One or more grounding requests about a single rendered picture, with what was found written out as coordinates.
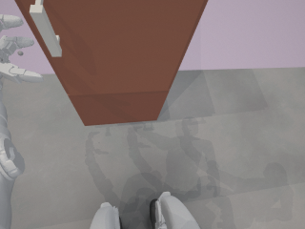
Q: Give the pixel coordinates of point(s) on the handle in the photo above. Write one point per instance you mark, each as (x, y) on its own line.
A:
(43, 24)

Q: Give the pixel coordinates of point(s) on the robot left forearm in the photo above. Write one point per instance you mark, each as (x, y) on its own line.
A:
(4, 132)

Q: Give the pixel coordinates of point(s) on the right robot shin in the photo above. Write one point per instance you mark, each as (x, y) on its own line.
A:
(159, 225)

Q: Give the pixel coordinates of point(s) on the left robot upper arm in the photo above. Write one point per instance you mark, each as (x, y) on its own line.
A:
(12, 165)

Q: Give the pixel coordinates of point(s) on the right robot thigh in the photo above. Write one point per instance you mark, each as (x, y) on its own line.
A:
(174, 214)

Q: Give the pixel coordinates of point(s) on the left robot hand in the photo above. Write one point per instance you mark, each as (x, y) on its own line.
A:
(8, 47)

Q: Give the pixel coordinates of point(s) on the cupboard door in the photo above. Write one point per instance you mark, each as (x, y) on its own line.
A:
(118, 46)

